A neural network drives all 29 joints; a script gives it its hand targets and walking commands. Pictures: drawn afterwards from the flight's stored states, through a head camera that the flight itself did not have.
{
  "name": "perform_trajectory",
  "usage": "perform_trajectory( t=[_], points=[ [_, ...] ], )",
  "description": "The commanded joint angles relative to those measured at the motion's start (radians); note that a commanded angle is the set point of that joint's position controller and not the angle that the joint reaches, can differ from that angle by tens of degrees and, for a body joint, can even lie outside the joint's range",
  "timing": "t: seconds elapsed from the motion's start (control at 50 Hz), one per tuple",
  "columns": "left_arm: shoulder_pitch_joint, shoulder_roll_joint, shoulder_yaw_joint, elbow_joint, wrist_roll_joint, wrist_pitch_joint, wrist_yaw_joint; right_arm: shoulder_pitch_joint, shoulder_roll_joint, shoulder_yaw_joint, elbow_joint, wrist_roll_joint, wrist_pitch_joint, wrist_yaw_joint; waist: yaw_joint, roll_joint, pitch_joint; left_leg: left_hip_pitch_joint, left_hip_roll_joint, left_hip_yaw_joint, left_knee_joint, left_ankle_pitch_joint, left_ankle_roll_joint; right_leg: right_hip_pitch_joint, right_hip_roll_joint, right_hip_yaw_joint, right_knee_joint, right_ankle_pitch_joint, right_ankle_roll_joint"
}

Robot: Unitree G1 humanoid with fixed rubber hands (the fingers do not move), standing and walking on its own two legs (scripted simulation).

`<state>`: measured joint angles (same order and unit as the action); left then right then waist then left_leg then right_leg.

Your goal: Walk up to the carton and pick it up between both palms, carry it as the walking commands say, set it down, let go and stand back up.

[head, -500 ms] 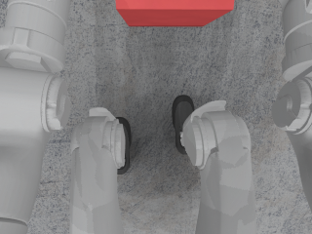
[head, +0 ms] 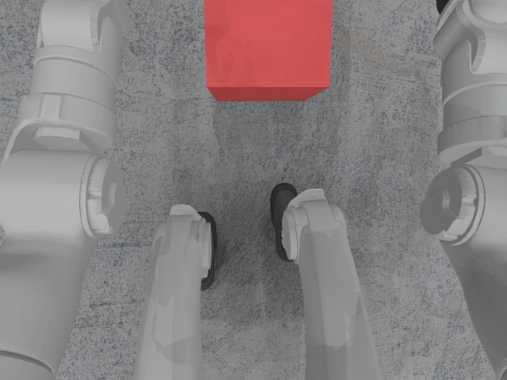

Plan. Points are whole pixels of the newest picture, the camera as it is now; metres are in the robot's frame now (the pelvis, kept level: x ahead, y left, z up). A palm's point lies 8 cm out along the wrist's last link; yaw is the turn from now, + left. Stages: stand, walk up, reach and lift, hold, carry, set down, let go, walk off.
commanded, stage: set down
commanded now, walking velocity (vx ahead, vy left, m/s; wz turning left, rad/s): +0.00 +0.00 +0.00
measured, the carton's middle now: (264, 37) +0.59 -0.09 -0.40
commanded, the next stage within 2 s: let go in 0.58 s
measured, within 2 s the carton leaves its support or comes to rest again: neither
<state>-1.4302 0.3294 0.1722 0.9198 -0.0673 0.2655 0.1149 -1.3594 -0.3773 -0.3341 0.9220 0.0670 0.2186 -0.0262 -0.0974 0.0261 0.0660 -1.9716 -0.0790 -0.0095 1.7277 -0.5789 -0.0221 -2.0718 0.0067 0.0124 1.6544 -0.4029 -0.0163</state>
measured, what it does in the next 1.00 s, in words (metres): rises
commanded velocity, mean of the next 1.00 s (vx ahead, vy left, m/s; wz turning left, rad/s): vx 0.00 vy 0.00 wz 0.00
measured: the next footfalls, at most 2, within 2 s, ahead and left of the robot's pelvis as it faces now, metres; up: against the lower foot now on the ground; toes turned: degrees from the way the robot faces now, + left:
none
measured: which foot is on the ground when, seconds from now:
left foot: down 0.00-1.00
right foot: down 0.00-1.00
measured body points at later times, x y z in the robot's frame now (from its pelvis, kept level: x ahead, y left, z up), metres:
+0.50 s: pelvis +0.02 -0.01 +0.14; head +0.34 -0.04 +0.45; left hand +0.61 +0.11 +0.05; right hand +0.54 -0.29 +0.04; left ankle +0.07 +0.12 -0.47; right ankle +0.12 -0.11 -0.47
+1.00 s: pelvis +0.07 -0.01 +0.21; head +0.33 -0.03 +0.57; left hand +0.49 +0.15 +0.09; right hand +0.45 -0.28 +0.09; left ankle +0.07 +0.12 -0.47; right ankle +0.12 -0.11 -0.47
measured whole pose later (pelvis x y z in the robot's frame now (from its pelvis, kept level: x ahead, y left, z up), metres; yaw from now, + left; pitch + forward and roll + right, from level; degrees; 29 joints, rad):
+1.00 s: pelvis +0.07 -0.01 +0.21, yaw -2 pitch +37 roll +1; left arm -0.63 0.13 0.23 0.58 0.12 0.15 0.07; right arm -0.63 -0.24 -0.28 0.64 -0.07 0.13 0.10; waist -0.05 0.01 -0.03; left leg -1.11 -0.04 -0.04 0.78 -0.31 -0.02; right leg -1.20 0.02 0.02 0.74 -0.18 -0.02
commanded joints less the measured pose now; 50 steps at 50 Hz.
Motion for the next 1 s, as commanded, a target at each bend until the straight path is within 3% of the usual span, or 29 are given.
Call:
perform_trajectory(
  t=[0.0, 0.38, 0.52, 0.6, 0.72, 0.78, 0.84, 0.9, 0.98],
  points=[
    [-0.274, 0.097, 0.016, -0.136, 0.011, -0.012, -0.005, -0.236, -0.152, -0.017, -0.13, 0.0, -0.012, 0.009, -0.043, 0.025, -1.228, 0.385, -0.039, 0.056, -0.238, 0.276, -0.019, 0.976, 0.043, -0.039, -0.129, 0.472, 0.031],
    [-0.166, 0.084, 0.095, -0.136, 0.075, -0.037, -0.072, -0.135, -0.088, -0.046, -0.168, -0.049, -0.026, 0.039, -0.02, 0.006, -1.153, 0.666, -0.022, 0.034, -0.653, 0.338, -0.014, 1.297, 0.033, -0.014, -0.551, 0.525, 0.04],
    [-0.102, 0.029, 0.141, -0.064, 0.131, -0.067, -0.102, -0.075, -0.013, -0.085, -0.127, -0.127, -0.05, 0.052, -0.022, -0.001, -0.954, 0.666, -0.01, 0.014, -0.795, 0.324, -0.017, 1.32, 0.021, -0.006, -0.689, 0.513, 0.046],
    [-0.043, 0.011, 0.184, -0.047, 0.187, -0.082, -0.108, -0.021, 0.017, -0.113, -0.128, -0.176, -0.062, 0.058, -0.013, -0.004, -0.963, 0.659, -0.011, 0.014, -0.829, 0.351, -0.024, 1.371, 0.02, 0.003, -0.711, 0.565, 0.052],
    [0.082, -0.031, 0.185, -0.193, 0.231, -0.092, -0.064, 0.082, -0.009, -0.095, -0.239, -0.202, -0.07, 0.072, 0.005, -0.011, -1.216, 0.808, -0.016, 0.021, -0.854, 0.521, -0.028, 1.62, 0.029, 0.013, -0.715, 0.759, 0.047],
    [0.278, -0.07, 0.149, -0.308, 0.231, -0.092, -0.03, 0.254, -0.024, -0.061, -0.311, -0.205, -0.071, 0.093, 0.005, -0.026, -1.321, 0.904, -0.016, 0.027, -0.881, 0.647, -0.026, 1.783, 0.035, 0.02, -0.726, 0.904, 0.039],
    [0.441, -0.098, 0.112, -0.416, 0.217, -0.1, -0.026, 0.409, -0.004, -0.022, -0.363, -0.189, -0.074, 0.107, 0.01, -0.057, -1.255, 0.91, -0.019, 0.028, -0.921, 0.672, -0.023, 1.869, 0.024, 0.047, -0.755, 0.981, 0.027],
    [0.571, -0.113, 0.077, -0.466, 0.195, -0.122, -0.036, 0.531, 0.02, 0.024, -0.402, -0.153, -0.093, 0.121, 0.021, -0.063, -1.14, 0.913, -0.015, 0.022, -0.963, 0.636, -0.019, 1.898, 0.009, 0.068, -0.797, 0.977, 0.018],
    [0.744, -0.12, 0.043, -0.465, 0.17, -0.154, -0.056, 0.726, 0.032, 0.076, -0.403, -0.117, -0.126, 0.132, 0.026, -0.036, -0.98, 0.978, -0.003, 0.016, -1.016, 0.582, -0.019, 1.87, 0.004, 0.066, -0.86, 0.876, 0.014]
  ],
)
